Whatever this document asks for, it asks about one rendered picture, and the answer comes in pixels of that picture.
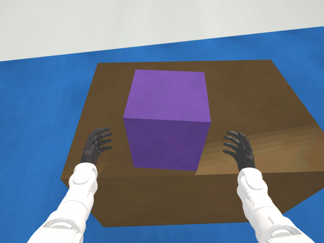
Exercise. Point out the robot right forearm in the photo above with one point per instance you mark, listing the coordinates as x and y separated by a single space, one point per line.
263 215

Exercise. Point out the robot left upper arm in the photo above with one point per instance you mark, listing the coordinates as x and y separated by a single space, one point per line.
56 235

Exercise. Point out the pedestal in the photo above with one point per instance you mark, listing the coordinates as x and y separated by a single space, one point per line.
247 96

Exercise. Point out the right robot hand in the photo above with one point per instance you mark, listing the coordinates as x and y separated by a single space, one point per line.
244 153

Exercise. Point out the left robot hand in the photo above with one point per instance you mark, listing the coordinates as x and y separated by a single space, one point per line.
92 148

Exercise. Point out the carton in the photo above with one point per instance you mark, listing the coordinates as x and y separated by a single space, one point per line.
167 119

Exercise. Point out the robot left forearm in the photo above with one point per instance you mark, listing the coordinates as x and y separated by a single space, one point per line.
76 206

